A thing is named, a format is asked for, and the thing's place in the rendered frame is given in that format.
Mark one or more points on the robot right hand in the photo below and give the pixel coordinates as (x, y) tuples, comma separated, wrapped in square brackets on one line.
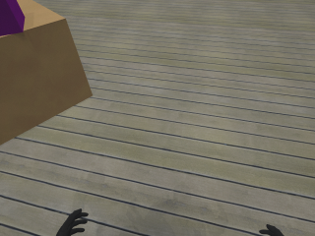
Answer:
[(273, 231)]

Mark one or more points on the carton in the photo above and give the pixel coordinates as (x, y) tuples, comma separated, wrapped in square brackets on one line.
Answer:
[(12, 18)]

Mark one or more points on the robot left hand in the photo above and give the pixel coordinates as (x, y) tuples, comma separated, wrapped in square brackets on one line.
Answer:
[(67, 228)]

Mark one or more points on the pedestal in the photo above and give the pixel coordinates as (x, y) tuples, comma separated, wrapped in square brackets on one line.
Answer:
[(41, 73)]

